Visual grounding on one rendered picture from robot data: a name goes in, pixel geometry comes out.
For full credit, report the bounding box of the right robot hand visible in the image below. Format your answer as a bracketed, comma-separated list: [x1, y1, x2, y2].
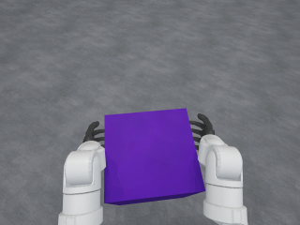
[189, 113, 215, 151]

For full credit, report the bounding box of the robot right forearm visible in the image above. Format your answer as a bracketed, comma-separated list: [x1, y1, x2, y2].
[197, 134, 248, 225]

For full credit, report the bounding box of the carton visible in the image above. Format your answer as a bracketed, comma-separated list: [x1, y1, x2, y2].
[104, 108, 206, 205]

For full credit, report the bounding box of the robot left forearm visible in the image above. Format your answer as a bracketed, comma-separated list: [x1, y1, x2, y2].
[58, 141, 106, 225]

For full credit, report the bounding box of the left robot hand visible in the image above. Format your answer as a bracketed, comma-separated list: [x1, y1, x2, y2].
[82, 121, 105, 148]

